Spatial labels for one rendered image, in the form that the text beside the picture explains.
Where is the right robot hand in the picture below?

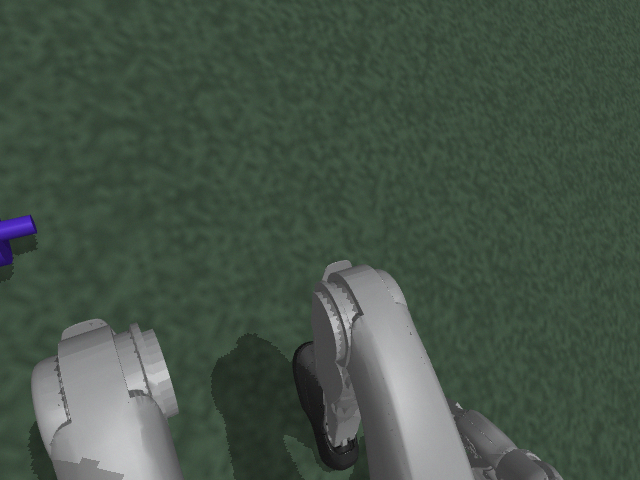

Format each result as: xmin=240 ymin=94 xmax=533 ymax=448
xmin=445 ymin=397 xmax=519 ymax=480

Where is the right robot arm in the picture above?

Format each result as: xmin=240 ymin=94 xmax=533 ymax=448
xmin=495 ymin=449 xmax=564 ymax=480

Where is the right robot foot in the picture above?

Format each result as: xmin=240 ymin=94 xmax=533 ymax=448
xmin=293 ymin=341 xmax=359 ymax=471

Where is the bottle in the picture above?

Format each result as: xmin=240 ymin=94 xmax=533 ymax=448
xmin=0 ymin=215 xmax=37 ymax=267

